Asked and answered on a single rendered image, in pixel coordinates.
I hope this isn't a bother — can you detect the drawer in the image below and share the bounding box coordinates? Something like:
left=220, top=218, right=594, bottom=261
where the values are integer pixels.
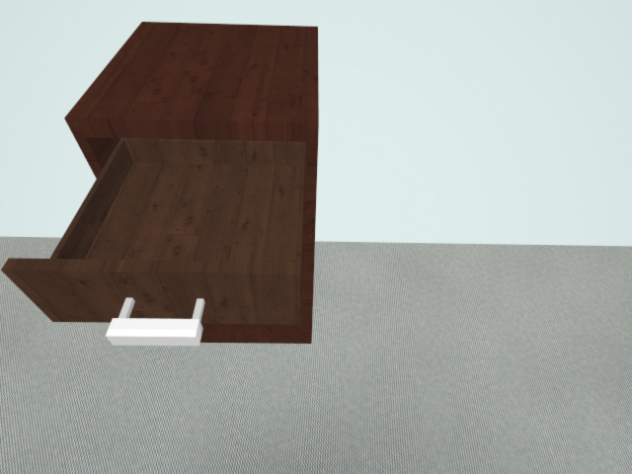
left=1, top=138, right=305, bottom=325

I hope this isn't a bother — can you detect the cabinet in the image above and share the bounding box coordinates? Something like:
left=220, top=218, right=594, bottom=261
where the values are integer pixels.
left=65, top=22, right=319, bottom=344

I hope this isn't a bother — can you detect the handle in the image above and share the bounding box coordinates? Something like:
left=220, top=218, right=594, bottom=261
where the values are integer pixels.
left=106, top=298, right=205, bottom=346

